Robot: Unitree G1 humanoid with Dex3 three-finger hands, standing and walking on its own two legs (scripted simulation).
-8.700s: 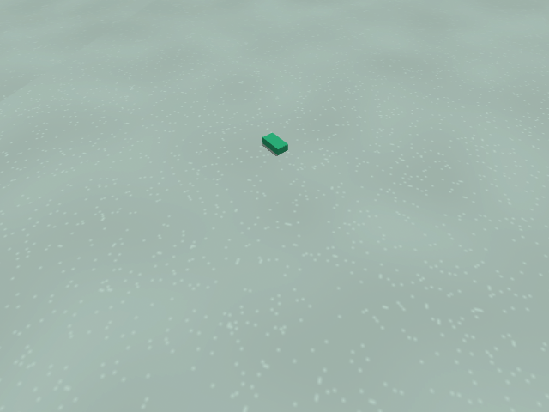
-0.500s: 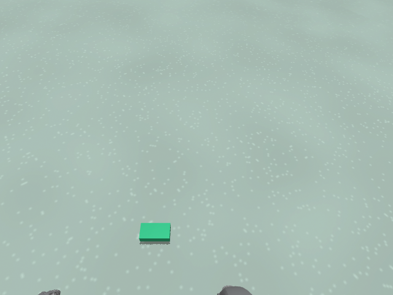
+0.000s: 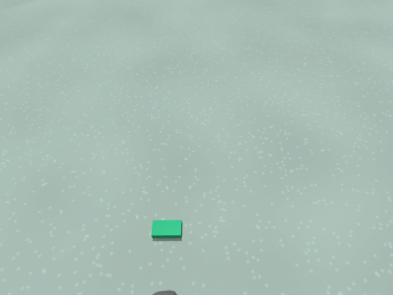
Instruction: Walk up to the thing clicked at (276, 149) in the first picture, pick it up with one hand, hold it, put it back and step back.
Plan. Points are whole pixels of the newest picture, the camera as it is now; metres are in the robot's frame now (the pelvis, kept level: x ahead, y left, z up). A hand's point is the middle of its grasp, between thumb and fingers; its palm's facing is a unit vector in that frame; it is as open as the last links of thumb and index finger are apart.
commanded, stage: stand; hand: left
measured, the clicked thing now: (167, 229) +0.50 +0.19 -0.73
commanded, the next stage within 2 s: none
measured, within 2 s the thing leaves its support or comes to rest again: neither
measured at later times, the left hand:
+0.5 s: hand out of the picture +0.07 +0.25 -0.13, palm faces -0.03 -0.94 -0.33, open 7.4 cm
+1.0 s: hand out of the picture +0.10 +0.25 -0.13, palm faces -0.04 -0.94 -0.34, open 7.4 cm
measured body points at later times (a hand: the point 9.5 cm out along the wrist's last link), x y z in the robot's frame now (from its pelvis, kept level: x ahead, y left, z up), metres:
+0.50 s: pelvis +0.00 +0.00 +0.02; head -0.01 +0.00 +0.47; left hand +0.07 +0.30 -0.11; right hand +0.09 -0.30 -0.10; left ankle +0.05 +0.13 -0.72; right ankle +0.00 -0.13 -0.72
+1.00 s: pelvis +0.01 +0.00 +0.03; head +0.01 +0.00 +0.48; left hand +0.10 +0.30 -0.10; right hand +0.08 -0.30 -0.10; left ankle +0.05 +0.13 -0.72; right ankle +0.00 -0.13 -0.72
